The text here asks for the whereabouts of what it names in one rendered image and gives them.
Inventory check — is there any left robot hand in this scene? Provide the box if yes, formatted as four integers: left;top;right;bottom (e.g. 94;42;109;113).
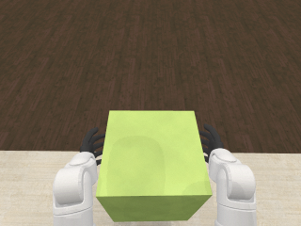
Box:
79;127;106;166

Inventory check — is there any robot right forearm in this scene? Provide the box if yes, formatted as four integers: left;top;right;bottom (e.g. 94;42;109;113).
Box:
208;148;257;226

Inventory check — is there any right robot hand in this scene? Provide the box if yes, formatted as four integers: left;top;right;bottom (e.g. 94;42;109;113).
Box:
198;123;224;163

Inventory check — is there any carton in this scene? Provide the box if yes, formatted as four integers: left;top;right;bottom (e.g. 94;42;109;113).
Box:
95;110;213;222

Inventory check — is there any robot left forearm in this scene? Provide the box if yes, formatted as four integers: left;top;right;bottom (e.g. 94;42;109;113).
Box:
53;152;98;226

